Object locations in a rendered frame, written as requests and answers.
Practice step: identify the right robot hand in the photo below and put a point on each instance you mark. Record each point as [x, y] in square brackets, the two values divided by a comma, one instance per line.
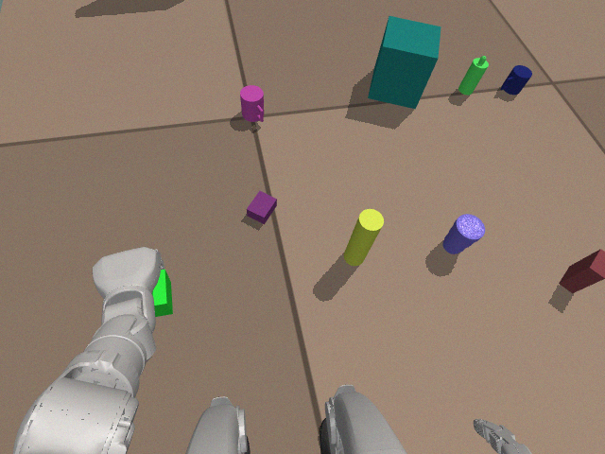
[500, 438]

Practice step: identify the left robot arm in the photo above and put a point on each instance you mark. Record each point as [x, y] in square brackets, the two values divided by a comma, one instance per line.
[90, 407]

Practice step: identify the left robot hand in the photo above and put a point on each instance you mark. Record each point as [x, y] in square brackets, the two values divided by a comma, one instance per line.
[137, 267]

